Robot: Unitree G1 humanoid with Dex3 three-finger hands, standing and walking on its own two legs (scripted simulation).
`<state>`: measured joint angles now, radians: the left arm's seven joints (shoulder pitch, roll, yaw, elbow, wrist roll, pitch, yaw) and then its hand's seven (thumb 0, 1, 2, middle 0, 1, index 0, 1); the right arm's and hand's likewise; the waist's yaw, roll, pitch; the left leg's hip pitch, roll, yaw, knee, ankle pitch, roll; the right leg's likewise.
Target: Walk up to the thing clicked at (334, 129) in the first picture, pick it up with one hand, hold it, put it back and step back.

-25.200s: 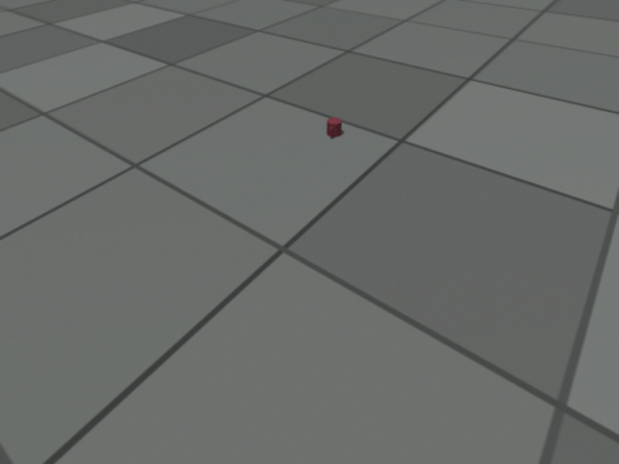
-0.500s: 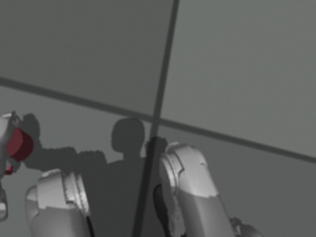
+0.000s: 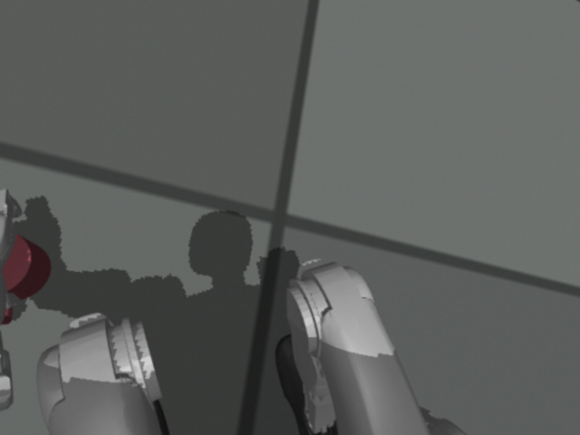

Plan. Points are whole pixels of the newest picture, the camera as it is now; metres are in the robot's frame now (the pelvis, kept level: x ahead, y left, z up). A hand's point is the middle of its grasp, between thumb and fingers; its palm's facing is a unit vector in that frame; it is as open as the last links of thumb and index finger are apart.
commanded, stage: open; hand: left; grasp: from above
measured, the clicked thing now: (2, 278) +0.39 +0.32 -0.25
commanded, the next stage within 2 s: withdraw in 0.34 s
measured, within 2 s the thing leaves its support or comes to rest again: neither
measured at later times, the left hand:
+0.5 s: hand out of the picture +0.40 +0.32 -0.22, palm faces -0.43 -0.15 -0.89, open 13.9 cm
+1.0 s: hand out of the picture +0.40 +0.35 -0.04, palm faces -0.43 -0.08 -0.90, open 14.2 cm
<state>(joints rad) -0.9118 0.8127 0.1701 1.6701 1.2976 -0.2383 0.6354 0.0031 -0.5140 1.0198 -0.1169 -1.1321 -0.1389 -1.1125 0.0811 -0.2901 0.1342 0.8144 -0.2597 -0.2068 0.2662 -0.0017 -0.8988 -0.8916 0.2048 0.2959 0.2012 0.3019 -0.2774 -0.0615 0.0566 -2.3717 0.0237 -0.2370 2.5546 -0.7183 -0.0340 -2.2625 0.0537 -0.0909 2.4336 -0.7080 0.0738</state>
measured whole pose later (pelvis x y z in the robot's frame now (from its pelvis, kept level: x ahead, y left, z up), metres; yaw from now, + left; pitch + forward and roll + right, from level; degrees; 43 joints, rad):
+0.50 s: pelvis +0.00 +0.00 +0.00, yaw +0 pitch +30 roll -11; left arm -0.91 0.82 0.17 1.66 1.30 -0.25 0.64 0.01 -0.52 1.00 -0.09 -1.09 -0.10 -1.07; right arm 0.07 -0.31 0.13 0.81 -0.25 -0.20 0.27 0.00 -0.90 -0.89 0.20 0.30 0.20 0.30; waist -0.27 -0.07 0.05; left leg -2.37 0.03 -0.24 2.54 -0.71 -0.04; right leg -2.26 0.06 -0.10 2.42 -0.70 0.07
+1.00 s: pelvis -0.01 +0.00 +0.08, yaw +5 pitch +34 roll -7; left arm -0.79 0.67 0.03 1.15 1.12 -0.10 0.22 0.00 -0.54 1.01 -0.08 -1.02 -0.08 -1.03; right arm 0.11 -0.28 -0.02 0.72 -0.09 -0.04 0.18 0.00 -0.92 -0.90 0.20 0.30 0.20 0.30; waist -0.13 0.04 -0.13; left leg -2.20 0.04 -0.14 2.27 -0.68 -0.02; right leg -2.11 0.02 -0.04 2.20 -0.69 0.05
